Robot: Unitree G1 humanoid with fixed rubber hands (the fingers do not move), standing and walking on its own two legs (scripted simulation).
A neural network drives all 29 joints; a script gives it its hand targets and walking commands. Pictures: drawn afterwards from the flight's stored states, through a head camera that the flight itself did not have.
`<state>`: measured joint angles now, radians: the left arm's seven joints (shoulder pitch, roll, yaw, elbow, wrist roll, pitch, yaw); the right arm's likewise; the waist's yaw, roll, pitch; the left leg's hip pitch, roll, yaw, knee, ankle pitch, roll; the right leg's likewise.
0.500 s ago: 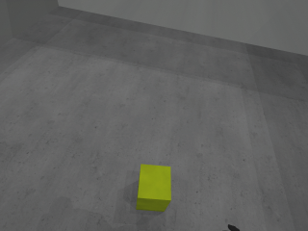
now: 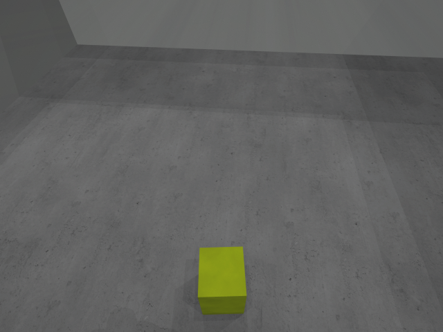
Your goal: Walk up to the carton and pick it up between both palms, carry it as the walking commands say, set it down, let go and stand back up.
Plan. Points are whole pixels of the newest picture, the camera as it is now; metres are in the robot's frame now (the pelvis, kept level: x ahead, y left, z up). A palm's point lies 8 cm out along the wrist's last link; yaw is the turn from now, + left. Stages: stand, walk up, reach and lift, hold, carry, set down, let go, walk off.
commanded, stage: walk up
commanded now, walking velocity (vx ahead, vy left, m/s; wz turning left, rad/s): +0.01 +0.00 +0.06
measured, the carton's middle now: (222, 281) +0.43 +0.02 -0.66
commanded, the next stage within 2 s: stand in 0.80 s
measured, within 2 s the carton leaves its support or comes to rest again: neither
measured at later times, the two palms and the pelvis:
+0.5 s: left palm out of the picture +0.02 +0.27 -0.14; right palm out of the picture +0.10 -0.21 -0.13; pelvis +0.01 +0.02 -0.01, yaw +3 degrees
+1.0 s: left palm out of the picture +0.02 +0.26 -0.13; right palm out of the picture +0.06 -0.22 -0.13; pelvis +0.00 +0.02 -0.01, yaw +4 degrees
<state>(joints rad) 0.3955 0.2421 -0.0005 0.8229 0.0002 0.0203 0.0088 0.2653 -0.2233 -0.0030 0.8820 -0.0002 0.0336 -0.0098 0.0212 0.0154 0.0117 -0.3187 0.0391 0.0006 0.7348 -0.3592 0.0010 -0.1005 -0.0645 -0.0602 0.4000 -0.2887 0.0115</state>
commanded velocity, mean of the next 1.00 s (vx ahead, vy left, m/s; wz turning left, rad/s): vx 0.00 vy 0.00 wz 0.01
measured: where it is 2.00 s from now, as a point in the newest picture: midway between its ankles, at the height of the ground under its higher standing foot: outside the picture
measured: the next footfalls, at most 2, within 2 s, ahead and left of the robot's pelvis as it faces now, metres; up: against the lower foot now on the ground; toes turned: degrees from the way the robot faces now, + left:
left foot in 0.16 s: +0.07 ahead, +0.15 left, +0.00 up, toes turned -5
